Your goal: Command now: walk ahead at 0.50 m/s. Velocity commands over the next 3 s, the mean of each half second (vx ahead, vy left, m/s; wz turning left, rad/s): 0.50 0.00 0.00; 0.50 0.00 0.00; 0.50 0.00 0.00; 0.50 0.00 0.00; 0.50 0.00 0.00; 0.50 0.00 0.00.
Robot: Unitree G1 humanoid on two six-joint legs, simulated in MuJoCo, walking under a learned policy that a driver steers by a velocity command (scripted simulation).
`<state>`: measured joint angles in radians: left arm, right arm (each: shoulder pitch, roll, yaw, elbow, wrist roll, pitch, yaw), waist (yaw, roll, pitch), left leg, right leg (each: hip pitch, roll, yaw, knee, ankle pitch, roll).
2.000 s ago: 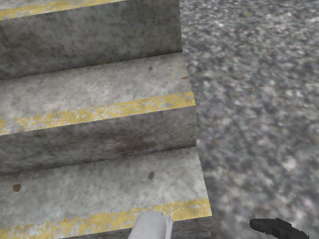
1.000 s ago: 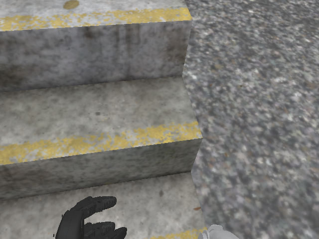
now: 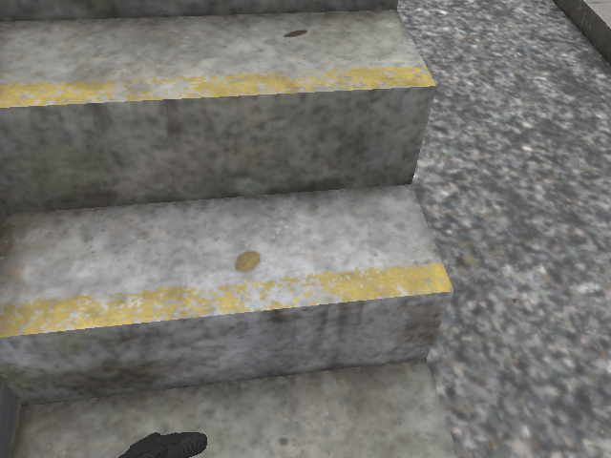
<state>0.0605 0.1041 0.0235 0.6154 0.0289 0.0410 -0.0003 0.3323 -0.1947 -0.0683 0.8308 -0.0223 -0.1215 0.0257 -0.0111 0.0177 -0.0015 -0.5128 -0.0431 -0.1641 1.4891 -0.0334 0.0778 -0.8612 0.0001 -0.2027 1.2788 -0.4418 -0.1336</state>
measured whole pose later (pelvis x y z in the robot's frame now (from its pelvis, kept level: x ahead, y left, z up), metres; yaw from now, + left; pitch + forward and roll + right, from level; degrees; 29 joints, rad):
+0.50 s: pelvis +0.06 +0.07 +0.10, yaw +4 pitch +0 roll -2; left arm 0.25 0.24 0.07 0.79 0.03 -0.06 0.03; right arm 0.26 -0.20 -0.02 0.81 0.02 0.02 -0.02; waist -0.05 0.00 -0.06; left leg -0.42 0.07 0.06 0.81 -0.40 0.05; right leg -0.48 -0.13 -0.15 0.83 -0.43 -0.08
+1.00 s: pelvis +0.17 +0.04 +0.12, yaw +3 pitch +2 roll +1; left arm 0.33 0.25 0.07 0.73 0.05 -0.05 -0.05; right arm 0.07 -0.28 -0.05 0.68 0.02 -0.08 -0.06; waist 0.12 0.05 -0.03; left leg -0.41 0.03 -0.05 1.36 -0.36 0.05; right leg -0.26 -0.01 -0.02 0.56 -0.32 -0.05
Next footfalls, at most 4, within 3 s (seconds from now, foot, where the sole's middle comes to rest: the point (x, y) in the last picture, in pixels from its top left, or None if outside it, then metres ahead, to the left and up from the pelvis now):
0.50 left None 0.05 0.20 -0.64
0.96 right None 0.20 -0.07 -0.64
1.34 left None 0.38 0.17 -0.44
1.80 right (354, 433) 0.43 -0.07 -0.44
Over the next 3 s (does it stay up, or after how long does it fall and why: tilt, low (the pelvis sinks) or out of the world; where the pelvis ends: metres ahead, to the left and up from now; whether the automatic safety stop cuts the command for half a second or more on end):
stays up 0.55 0.15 0.53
